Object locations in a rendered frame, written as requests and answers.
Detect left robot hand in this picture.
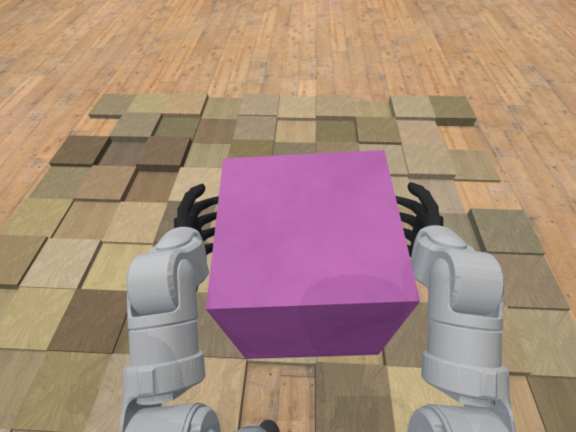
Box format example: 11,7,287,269
174,184,219,256

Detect robot right forearm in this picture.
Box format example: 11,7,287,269
411,225,517,432

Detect robot left forearm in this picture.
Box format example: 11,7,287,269
119,227,209,432

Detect carton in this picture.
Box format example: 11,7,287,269
206,150,420,359

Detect right robot upper arm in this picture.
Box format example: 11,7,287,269
408,404,509,432

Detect left robot upper arm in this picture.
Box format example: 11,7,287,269
124,403,221,432

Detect right robot hand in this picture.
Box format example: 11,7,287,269
395,182,444,257

